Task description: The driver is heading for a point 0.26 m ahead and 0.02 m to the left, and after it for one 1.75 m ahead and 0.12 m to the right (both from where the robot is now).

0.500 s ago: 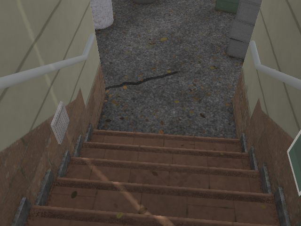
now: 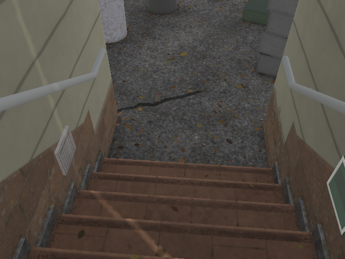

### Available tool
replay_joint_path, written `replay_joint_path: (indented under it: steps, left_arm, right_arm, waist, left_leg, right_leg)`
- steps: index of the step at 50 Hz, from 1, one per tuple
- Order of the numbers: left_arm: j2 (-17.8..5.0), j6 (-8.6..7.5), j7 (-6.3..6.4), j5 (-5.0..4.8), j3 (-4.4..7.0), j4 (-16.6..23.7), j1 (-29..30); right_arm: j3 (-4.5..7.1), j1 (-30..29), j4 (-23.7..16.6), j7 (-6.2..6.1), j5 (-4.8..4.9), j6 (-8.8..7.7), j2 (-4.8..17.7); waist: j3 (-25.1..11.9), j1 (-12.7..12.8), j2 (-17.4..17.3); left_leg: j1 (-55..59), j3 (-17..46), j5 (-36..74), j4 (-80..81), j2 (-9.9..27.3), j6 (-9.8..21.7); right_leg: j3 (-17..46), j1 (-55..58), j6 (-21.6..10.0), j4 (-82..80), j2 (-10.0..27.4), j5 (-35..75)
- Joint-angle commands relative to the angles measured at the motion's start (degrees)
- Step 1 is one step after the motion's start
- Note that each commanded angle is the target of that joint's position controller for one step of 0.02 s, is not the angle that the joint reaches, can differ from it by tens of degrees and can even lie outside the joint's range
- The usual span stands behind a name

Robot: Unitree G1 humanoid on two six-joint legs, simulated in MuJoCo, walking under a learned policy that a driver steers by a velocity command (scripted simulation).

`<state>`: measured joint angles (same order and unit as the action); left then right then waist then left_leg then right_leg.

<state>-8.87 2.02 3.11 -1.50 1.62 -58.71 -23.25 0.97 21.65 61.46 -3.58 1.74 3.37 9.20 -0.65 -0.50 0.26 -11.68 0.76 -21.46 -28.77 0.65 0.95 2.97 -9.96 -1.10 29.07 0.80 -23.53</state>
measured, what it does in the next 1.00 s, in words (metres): goes down: left foot 0.18 m lower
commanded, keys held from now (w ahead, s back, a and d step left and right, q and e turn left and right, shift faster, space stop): w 1.00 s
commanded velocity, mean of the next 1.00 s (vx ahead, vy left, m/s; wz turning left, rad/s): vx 0.43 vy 0.00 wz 0.00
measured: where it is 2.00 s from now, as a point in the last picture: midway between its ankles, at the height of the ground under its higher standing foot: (176, 221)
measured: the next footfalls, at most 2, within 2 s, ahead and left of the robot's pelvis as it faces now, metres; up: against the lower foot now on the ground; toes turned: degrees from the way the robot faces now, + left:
left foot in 0.54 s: +0.29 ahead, +0.13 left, -0.18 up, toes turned +2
right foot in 1.02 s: +0.56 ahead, -0.10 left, -0.35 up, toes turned -1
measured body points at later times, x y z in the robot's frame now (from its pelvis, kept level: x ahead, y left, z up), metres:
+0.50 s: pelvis +0.18 +0.03 -0.11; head +0.19 +0.03 +0.34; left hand +0.03 +0.25 -0.24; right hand +0.34 -0.22 -0.22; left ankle +0.28 +0.14 -0.82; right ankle -0.03 -0.13 -0.73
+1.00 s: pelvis +0.43 +0.01 -0.30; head +0.43 +0.01 +0.15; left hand +0.62 +0.23 -0.41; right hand +0.33 -0.21 -0.45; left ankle +0.25 +0.13 -0.91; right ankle +0.55 -0.10 -1.03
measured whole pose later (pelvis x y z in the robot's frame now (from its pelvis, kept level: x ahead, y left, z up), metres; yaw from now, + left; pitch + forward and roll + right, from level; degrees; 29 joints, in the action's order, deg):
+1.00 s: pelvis +0.43 +0.01 -0.30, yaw +1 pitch +1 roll +4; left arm -11.2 -1.9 -3.0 -0.8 2.9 -46.3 -6.4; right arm 1.8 29.5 61.2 -3.5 1.4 -2.0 9.0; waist -2.5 -5.2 3.2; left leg -13.3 -2.8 -48.1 -68.8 -3.0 2.2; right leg 1.5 -27.3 -2.3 30.5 3.7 18.0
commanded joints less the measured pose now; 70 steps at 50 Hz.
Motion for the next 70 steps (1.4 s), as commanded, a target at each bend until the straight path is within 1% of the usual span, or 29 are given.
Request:
replay_joint_path:
  steps: [1,6,9,13,17,19,23,26,27,28,30,31,32,37,41,45,47,49,50,51,52,53,54,56,57,61,63,66,70]
  left_arm:
    - [-3.2,-2.10,0.11,0.13,0.79,2.3,-1.9]
    - [-2.7,-4.37,-0.40,-0.52,1.08,1.0,-7.3]
    - [-11.6,-5.72,-1.46,-0.94,3.36,-3.8,-22.8]
    - [-8.1,-6.56,-2.07,0.97,2.29,-1.9,-16.4]
    - [-4.0,-6.96,-0.27,0.37,0.01,-2.3,-16.1]
    - [-5.4,-6.70,1.25,0.28,-0.33,-0.1,-7.9]
    - [-8.7,-6.48,0.15,1.08,0.97,-0.6,-1.6]
    - [-6.3,-5.64,-0.30,-1.31,1.49,-3.4,-1.6]
    - [-1.8,-6.56,-0.13,-0.14,0.78,-3.2,-2.7]
    - [2.1,-7.59,-1.25,-0.99,0.31,-2.2,-12.4]
    - [-3.0,-7.67,-1.38,-2.40,1.44,0.7,-13.0]
    - [-4.4,-6.69,-0.40,-2.78,1.61,4.0,-7.8]
    - [-5.6,-6.06,-0.20,-2.45,1.87,5.1,0.0]
    - [-4.2,-3.88,-0.97,0.97,2.13,8.4,3.0]
    - [-4.4,-5.13,-3.89,2.87,1.90,12.8,16.9]
    - [-2.7,-3.76,-5.36,0.85,1.03,16.9,21.8]
    - [-6.2,-3.41,-6.51,2.14,2.24,13.5,13.9]
    - [-5.3,-4.34,-6.10,-0.28,2.12,15.0,19.0]
    - [-7.3,-4.68,-6.44,0.20,3.50,9.8,3.7]
    - [-9.9,-5.06,-6.55,1.77,4.81,4.6,-11.1]
    - [-9.4,-5.76,-6.94,2.62,3.52,1.1,-19.5]
    - [-7.4,-5.54,-6.35,1.91,1.99,1.0,-17.4]
    - [-6.4,-4.79,-6.38,1.33,1.45,1.6,-16.6]
    - [-10.2,-4.59,-6.42,-0.08,2.66,0.0,-9.6]
    - [-5.8,-5.04,-6.28,1.12,0.94,1.8,-3.2]
    - [-6.6,-7.65,-2.53,3.10,0.18,1.7,0.7]
    - [-7.5,-7.09,-1.41,3.46,0.19,0.3,-2.9]
    - [-3.2,-7.61,0.76,-0.58,-0.93,-0.6,-8.8]
    - [-7.2,-6.07,0.45,-0.18,0.41,-0.2,-6.8]
  right_arm:
    - [1.82,5.1,-1.1,-0.35,0.52,-1.65,7.4]
    - [2.09,-1.1,-4.2,0.11,1.13,-3.76,8.7]
    - [0.92,-8.3,-7.9,0.75,0.43,-7.51,4.5]
    - [2.38,-7.7,-7.4,2.41,-0.11,-9.43,7.3]
    - [2.02,-13.8,-10.3,4.82,-0.36,-8.24,5.2]
    - [1.25,-18.1,-13.1,6.41,-3.40,-8.17,3.3]
    - [3.13,1.7,-7.7,4.87,-0.58,-4.11,7.6]
    - [4.72,13.8,-4.1,4.28,-1.02,-4.08,8.8]
    - [3.69,19.0,-1.0,5.20,-1.34,-5.36,7.6]
    - [1.54,17.0,-1.5,5.98,-3.17,-6.32,7.7]
    - [2.73,15.2,-0.7,7.29,-0.47,-7.35,9.2]
    - [3.07,6.9,-2.3,7.72,-1.13,-7.47,11.2]
    - [1.72,1.3,-3.5,7.25,-2.32,-8.51,7.1]
    - [0.78,5.6,-0.6,2.39,-4.78,-8.30,8.3]
    - [-0.30,8.8,-0.4,-0.64,0.10,-8.45,3.8]
    - [1.10,9.4,-1.0,-0.20,0.37,-6.64,5.5]
    - [1.90,9.2,-1.5,0.89,-1.06,-6.26,6.6]
    - [2.13,10.4,-1.3,-0.73,0.10,-4.65,5.4]
    - [2.58,5.6,-0.5,-0.07,-0.73,-4.55,7.3]
    - [2.38,4.3,-0.5,0.92,-0.52,-5.92,6.0]
    - [2.12,5.9,-0.7,1.40,-0.30,-7.52,1.2]
    - [1.96,13.4,-2.5,2.24,1.72,-8.34,2.0]
    - [2.00,12.0,-3.6,2.62,2.10,-8.40,3.9]
    - [1.64,1.2,-9.1,1.23,2.62,-7.06,2.8]
    - [2.36,-2.1,-10.4,0.83,2.45,-5.87,5.0]
    - [2.64,-4.1,-11.0,1.32,-2.28,-5.77,2.9]
    - [2.71,-2.1,-11.1,2.33,-1.43,-5.29,3.7]
    - [2.69,-17.3,-16.5,3.87,-2.61,-6.98,6.3]
    - [1.80,-19.4,-18.6,5.99,-2.08,-5.84,3.0]
  waist:
    - [10.4,-1.0,-4.4]
    - [7.5,2.8,-5.0]
    - [6.4,7.8,19.1]
    - [5.2,3.5,0.2]
    - [5.4,4.1,6.8]
    - [5.9,3.8,4.3]
    - [-1.5,-5.2,8.1]
    - [3.5,-14.1,-4.3]
    - [5.3,-13.4,-14.4]
    - [0.9,-3.5,-21.1]
    - [-3.9,0.5,-11.1]
    - [-3.2,3.3,-7.1]
    - [3.1,3.4,-5.1]
    - [4.1,4.7,-7.0]
    - [5.3,-0.4,-1.4]
    - [7.6,-3.9,-4.5]
    - [3.9,-0.9,-5.1]
    - [7.9,-3.9,-2.5]
    - [2.4,4.5,-5.0]
    - [-2.9,11.7,-0.5]
    - [-3.0,12.7,16.6]
    - [-7.1,5.8,25.2]
    - [-11.7,6.2,20.6]
    - [-3.8,1.9,4.7]
    - [1.0,-1.5,-2.1]
    - [4.5,-3.8,4.2]
    - [0.4,-4.6,5.7]
    - [3.6,1.5,1.5]
    - [5.3,3.6,4.8]
  left_leg:
    - [-3.0,7.8,-19.0,8.7,4.6,6.8]
    - [-11.2,10.8,-8.9,1.8,6.8,9.3]
    - [-38.2,-2.3,-16.2,-33.8,-3.5,2.2]
    - [-50.0,6.7,-0.3,-37.4,5.9,4.8]
    - [-45.5,5.4,27.2,-25.2,5.8,4.2]
    - [-16.9,-0.7,54.0,-3.8,0.6,3.7]
    - [11.7,-4.1,50.2,-19.2,-3.0,-0.7]
    - [11.2,-5.6,39.0,14.7,3.1,3.2]
    - [20.4,4.0,52.0,11.3,10.5,7.3]
    - [25.9,5.9,80.3,-14.5,14.2,5.8]
    - [19.7,20.6,46.8,-7.4,20.9,14.3]
    - [7.1,30.0,6.6,2.5,23.3,17.4]
    - [-2.0,34.1,3.1,4.4,22.4,15.6]
    - [-18.1,21.1,24.3,1.3,14.6,15.3]
    - [-18.4,8.6,2.8,-7.9,5.7,9.7]
    - [-16.8,7.4,0.1,-14.0,5.4,10.2]
    - [-10.0,12.5,6.1,-24.3,8.8,11.0]
    - [-0.1,11.4,13.9,-31.2,7.5,8.6]
    - [-9.4,11.1,21.9,-43.6,8.1,8.5]
    - [-15.9,6.5,27.8,-62.5,1.5,6.1]
    - [-34.3,6.6,-24.7,-93.1,-10.3,3.5]
    - [-48.4,12.6,-28.7,-97.6,-8.9,3.4]
    - [-50.4,13.6,-25.8,-96.2,-7.9,2.5]
    - [-56.8,6.0,-11.7,-83.4,-0.9,2.9]
    - [-53.8,6.2,-6.0,-80.7,2.2,3.5]
    - [-36.1,6.0,19.3,-42.0,5.7,0.7]
    - [-33.1,4.6,24.2,-44.1,4.8,0.0]
    - [-41.0,7.2,49.5,-13.8,5.5,1.7]
    - [-14.9,1.0,54.7,-7.0,0.4,1.0]
  right_leg:
    - [-3.4,-13.5,-3.0,0.2,-2.6,-8.2]
    - [-2.8,-6.0,-4.8,3.8,-2.4,-1.2]
    - [28.6,11.5,-16.0,-6.4,14.9,17.7]
    - [25.3,14.7,-13.8,1.3,17.9,21.4]
    - [17.0,5.2,-9.3,4.4,11.8,11.7]
    - [4.1,-18.8,-6.3,4.2,2.9,1.4]
    - [1.6,-30.7,-4.6,20.5,3.9,1.8]
    - [1.2,-14.6,0.0,67.1,-2.6,19.8]
    - [5.0,-31.7,-1.2,92.5,-9.2,-23.5]
    - [10.8,-44.9,-4.2,94.4,-7.5,-25.6]
    - [8.7,-51.4,-5.1,82.5,-2.1,-6.9]
    - [6.7,-49.3,-5.4,70.0,3.2,1.1]
    - [8.4,-50.5,-5.4,65.1,6.4,8.1]
    - [3.4,-35.3,0.8,46.8,6.3,20.4]
    - [1.6,-27.4,-1.1,12.9,3.8,57.0]
    - [-0.4,-20.1,0.3,4.9,1.6,48.5]
    - [1.2,-22.4,-1.3,17.8,2.3,46.7]
    - [-2.0,-21.8,-0.9,-7.1,4.3,33.8]
    - [-5.2,-1.5,-2.6,-2.2,3.8,40.3]
    - [-7.3,13.7,-5.2,-4.6,2.7,43.1]
    - [2.1,26.0,-10.3,3.7,11.4,67.2]
    - [11.2,33.3,-12.5,14.7,15.8,76.3]
    - [16.1,31.8,-14.4,10.5,19.1,65.8]
    - [31.1,15.6,-19.7,-3.8,22.8,12.4]
    - [34.9,3.5,-18.4,-6.5,22.1,5.4]
    - [14.5,-19.7,-12.2,-3.4,10.5,29.1]
    - [14.3,-16.5,-13.4,-0.5,10.8,34.5]
    - [10.5,-5.2,-9.5,7.9,6.9,15.6]
    - [4.7,-22.2,-9.0,10.4,3.7,2.8]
